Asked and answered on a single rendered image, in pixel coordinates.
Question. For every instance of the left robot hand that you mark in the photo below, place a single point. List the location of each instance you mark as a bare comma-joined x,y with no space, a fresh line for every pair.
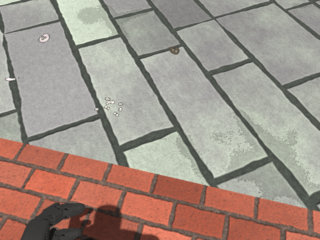
39,227

